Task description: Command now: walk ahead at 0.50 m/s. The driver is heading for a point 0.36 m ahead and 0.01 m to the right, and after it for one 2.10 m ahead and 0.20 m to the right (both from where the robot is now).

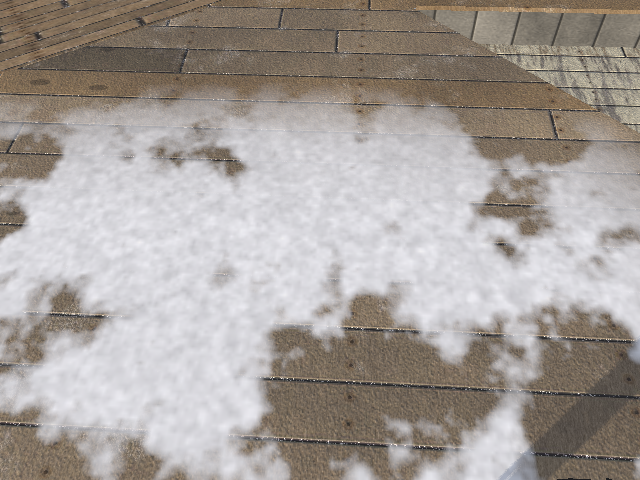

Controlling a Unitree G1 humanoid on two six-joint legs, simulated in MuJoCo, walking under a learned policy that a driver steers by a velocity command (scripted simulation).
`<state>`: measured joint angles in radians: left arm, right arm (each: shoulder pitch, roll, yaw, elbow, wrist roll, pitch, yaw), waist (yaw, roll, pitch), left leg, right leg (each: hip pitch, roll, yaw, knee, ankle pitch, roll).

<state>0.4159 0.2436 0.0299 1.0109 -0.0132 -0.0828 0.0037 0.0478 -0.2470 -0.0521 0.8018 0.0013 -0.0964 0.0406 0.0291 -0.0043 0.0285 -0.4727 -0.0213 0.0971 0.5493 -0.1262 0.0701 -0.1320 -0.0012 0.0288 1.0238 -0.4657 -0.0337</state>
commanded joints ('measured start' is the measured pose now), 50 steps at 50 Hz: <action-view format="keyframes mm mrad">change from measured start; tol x32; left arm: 1 -122 133 23 -135 -40 -68 -9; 50 -394 48 62 -168 4 4 -6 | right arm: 1 231 -93 -24 18 -1 2 -20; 50 384 -91 -33 173 -2 0 -68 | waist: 1 -113 68 -208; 18 -9 102 -79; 22 -15 -293 -430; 50 -69 122 15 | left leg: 1 626 345 -467 -252 149 221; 10 184 191 -107 -392 441 154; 19 422 185 -110 -92 463 35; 22 35 -11 -130 549 -546 -113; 24 -59 56 -184 638 -546 -121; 39 330 34 -17 -54 -162 10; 43 405 432 -691 -452 -685 177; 50 390 260 -250 -441 -109 81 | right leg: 1 -573 -62 89 372 69 -29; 19 -202 -19 -32 -579 595 -28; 22 353 -411 399 -508 1408 -314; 29 -215 -238 268 -846 31 -191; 40 -432 -120 90 -683 -116 -71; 43 -827 -33 25 -74 77 -30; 50 -670 -68 -25 -185 436 18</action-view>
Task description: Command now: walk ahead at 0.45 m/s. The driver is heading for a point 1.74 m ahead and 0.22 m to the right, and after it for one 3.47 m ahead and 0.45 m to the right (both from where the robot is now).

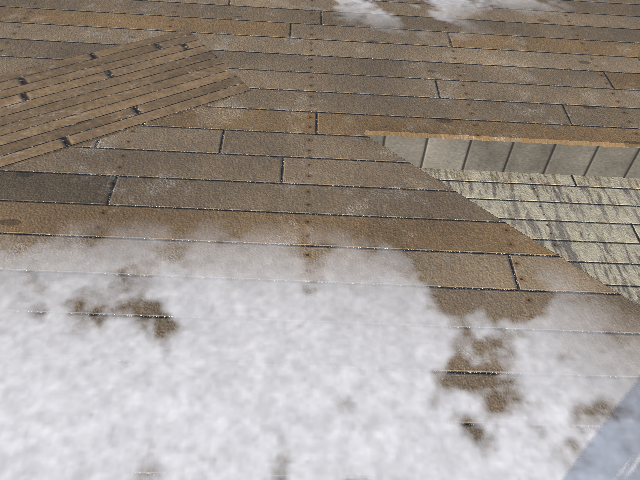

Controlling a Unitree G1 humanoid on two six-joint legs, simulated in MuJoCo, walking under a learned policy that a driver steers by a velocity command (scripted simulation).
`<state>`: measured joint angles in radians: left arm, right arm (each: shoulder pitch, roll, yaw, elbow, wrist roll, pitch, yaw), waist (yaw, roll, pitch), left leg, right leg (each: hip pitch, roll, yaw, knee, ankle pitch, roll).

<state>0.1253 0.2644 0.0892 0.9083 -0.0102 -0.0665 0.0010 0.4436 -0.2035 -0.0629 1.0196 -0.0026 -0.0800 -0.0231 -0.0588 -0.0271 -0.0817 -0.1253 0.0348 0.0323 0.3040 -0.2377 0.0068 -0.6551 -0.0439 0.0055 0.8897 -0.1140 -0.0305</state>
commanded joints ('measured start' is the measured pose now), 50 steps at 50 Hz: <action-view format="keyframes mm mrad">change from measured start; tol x32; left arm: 1 -133 16 -3 -73 -3 -11 -6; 9 -238 40 -17 -123 -20 -20 -38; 14 326 257 54 22 2 -17 -26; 50 92 56 2 1 -1 1 17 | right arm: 1 -4 -139 -23 -43 2 -15 -6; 34 -540 -87 -7 -249 22 -13 54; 40 6 -338 -95 -120 -2 -15 45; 50 -214 -165 -27 -128 -5 -33 35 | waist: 1 9 147 131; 11 85 174 105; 14 167 -295 -302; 34 124 -18 181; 41 -63 275 -343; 50 71 85 98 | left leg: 1 30 194 -155 -197 36 142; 12 -10 171 -15 286 536 77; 14 -557 -65 -61 926 -337 -4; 16 -700 49 -110 1053 -211 38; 35 -548 50 -32 228 243 50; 39 99 26 -31 230 198 151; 41 569 368 -775 12 -56 344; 50 -78 199 -212 -197 156 239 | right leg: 1 -110 -19 -14 -106 107 21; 12 588 31 -54 -387 6 -101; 14 1078 -363 697 -580 -240 -304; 21 488 -194 212 -734 30 -204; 38 710 -178 8 -431 613 -100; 41 -9 99 77 406 -448 8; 50 -11 -127 59 122 -40 8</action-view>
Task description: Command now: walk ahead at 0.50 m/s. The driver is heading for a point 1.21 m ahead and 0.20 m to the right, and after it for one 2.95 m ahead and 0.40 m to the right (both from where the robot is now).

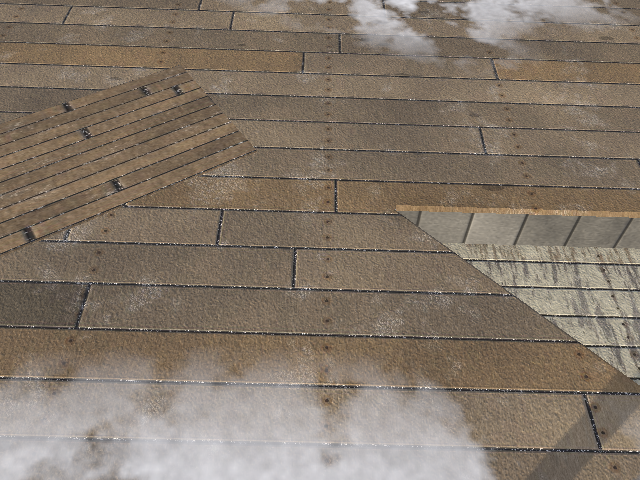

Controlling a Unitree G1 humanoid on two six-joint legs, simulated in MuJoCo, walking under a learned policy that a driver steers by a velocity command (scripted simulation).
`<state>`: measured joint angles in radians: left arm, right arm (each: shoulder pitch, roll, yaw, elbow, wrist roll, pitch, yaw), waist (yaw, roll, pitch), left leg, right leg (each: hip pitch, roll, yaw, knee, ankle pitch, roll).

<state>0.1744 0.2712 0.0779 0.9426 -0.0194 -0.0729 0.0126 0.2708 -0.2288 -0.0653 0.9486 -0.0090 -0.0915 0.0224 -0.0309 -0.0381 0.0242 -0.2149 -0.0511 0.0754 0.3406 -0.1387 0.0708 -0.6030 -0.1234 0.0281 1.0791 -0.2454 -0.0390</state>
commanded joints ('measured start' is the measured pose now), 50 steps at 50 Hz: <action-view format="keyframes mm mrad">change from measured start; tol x32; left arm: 1 7 53 16 -45 14 6 4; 12 -296 32 -9 -149 -1 -18 -47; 19 282 212 55 -7 9 -18 -38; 50 105 86 20 -16 -21 -8 2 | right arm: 1 -19 -143 -25 -48 4 -20 -17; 50 -81 -94 -17 -76 -9 -25 -9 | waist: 1 35 88 2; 14 -14 118 52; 19 152 -205 -435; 28 22 -15 -3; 41 66 -33 42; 46 -98 258 -413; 50 5 139 -78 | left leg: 1 32 278 -234 -237 81 167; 16 280 275 -91 117 623 64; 20 -561 64 -192 1029 -398 -29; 40 -441 135 -78 177 130 -18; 43 -35 61 -28 133 86 35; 45 650 469 -647 78 -86 242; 50 140 347 -309 -133 -20 110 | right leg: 1 -92 -44 34 -128 151 25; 14 -25 57 -37 -574 199 -25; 17 574 58 -20 -556 213 -117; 19 1049 -279 707 -756 -31 -312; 26 406 -103 179 -941 131 -194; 43 623 -81 11 -576 694 -90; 46 -83 143 102 217 -335 2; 50 -27 -15 80 128 -73 -20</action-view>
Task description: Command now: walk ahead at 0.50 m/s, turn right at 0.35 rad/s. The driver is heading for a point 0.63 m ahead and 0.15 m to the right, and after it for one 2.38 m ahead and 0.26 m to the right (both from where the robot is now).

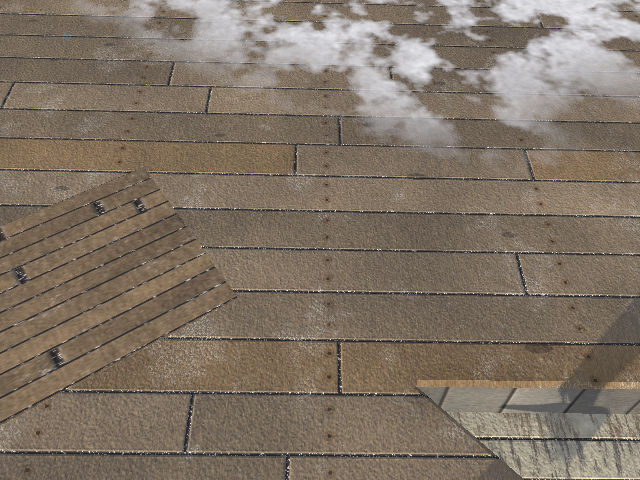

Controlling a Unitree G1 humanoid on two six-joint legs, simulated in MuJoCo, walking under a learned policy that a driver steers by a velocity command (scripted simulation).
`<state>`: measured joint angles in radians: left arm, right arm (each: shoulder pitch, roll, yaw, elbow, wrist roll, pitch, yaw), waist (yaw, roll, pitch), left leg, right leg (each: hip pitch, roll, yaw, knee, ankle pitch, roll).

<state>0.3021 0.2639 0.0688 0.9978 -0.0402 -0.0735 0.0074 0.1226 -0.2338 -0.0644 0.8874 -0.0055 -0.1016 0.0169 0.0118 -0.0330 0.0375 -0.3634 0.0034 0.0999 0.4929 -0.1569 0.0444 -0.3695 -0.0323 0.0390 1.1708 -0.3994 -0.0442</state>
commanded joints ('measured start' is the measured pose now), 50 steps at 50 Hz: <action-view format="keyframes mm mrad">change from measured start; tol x32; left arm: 1 0 67 28 -66 -1 8 5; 16 -348 22 11 -251 17 36 -60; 22 121 278 117 -171 11 52 -31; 50 77 98 -5 -229 47 -38 -6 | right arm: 1 56 -78 -18 -10 -15 -17 -1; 43 -222 -127 2 -177 31 -23 29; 50 273 -259 -49 -75 26 -4 28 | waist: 1 -21 134 -77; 17 -63 88 63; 23 40 -233 -375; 43 77 -27 27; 50 -94 290 -405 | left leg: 1 244 278 -286 -314 15 132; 15 417 288 100 -336 268 95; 20 459 286 159 59 900 43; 21 339 242 175 298 802 5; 23 -316 -46 -48 919 -453 -83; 24 -435 3 -190 953 -406 -56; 38 -189 88 -92 75 370 -57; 44 -367 65 -108 30 149 34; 48 270 16 -131 38 130 136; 50 760 318 -892 -155 -101 351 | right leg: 1 -222 -113 70 15 100 -16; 16 -357 -65 -85 -516 365 -26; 21 246 97 -157 -622 262 -151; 23 774 -308 769 -818 102 -422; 33 172 -106 186 -979 537 -230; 41 350 -150 85 -1012 388 -164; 47 472 -149 -29 -613 1097 -84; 50 -312 114 61 149 -124 35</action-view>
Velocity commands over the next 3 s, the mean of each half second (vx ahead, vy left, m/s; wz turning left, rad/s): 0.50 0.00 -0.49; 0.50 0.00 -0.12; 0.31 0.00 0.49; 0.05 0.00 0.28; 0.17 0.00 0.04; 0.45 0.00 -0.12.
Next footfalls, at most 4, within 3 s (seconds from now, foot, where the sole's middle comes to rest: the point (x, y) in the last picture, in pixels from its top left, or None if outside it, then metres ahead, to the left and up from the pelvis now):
0.42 right None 0.37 -0.17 -0.77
0.96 left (369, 352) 0.75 -0.10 -0.77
1.40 right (453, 298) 0.91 -0.31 -0.77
1.80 left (353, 308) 0.87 -0.06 -0.77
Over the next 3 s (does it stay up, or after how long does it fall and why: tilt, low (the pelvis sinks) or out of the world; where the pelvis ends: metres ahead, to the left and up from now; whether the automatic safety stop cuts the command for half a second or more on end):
stays up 1.14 -0.10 0.01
